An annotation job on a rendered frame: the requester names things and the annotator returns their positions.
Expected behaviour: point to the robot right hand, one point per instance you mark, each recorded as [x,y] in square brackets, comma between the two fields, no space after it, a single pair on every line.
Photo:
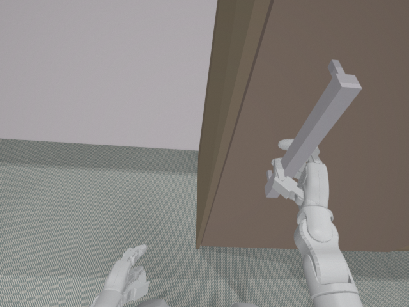
[312,178]

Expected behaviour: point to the left robot forearm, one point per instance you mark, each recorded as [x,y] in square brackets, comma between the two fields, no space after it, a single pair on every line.
[108,298]

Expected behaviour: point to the handle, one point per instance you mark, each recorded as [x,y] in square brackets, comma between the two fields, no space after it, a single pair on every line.
[338,95]

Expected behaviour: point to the wardrobe door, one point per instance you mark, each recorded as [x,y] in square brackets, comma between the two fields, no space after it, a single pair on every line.
[366,152]

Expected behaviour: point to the robot left hand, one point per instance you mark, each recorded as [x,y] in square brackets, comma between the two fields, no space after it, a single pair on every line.
[122,279]

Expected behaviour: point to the right robot forearm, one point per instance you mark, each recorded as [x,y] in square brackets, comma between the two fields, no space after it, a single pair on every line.
[327,274]

